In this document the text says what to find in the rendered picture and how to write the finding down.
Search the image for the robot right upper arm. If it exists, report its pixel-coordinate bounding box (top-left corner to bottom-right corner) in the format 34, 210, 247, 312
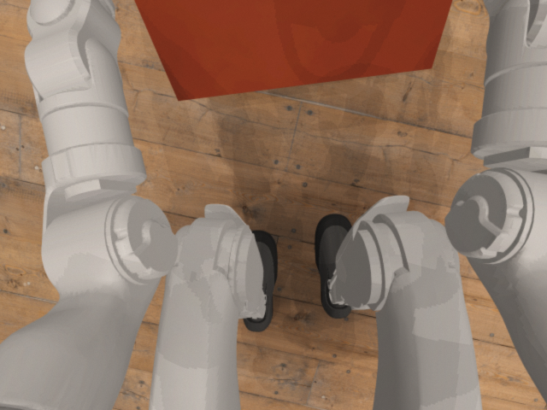
444, 167, 547, 404

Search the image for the carton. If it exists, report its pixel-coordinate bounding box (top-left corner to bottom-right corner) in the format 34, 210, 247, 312
134, 0, 452, 101

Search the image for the left robot shin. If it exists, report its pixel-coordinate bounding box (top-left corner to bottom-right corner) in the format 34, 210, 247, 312
174, 204, 267, 319

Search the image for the robot left upper arm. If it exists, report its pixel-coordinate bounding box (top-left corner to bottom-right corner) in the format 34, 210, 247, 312
0, 195, 179, 410

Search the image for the robot shin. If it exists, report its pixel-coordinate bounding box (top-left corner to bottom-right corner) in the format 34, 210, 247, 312
327, 196, 460, 310
174, 204, 267, 319

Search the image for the right robot shin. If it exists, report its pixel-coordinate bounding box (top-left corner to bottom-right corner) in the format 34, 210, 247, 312
327, 196, 460, 310

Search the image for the robot right forearm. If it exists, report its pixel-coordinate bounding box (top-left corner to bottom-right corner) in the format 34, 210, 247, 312
471, 0, 547, 174

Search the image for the robot left forearm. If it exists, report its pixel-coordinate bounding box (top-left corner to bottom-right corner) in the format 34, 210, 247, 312
25, 0, 147, 241

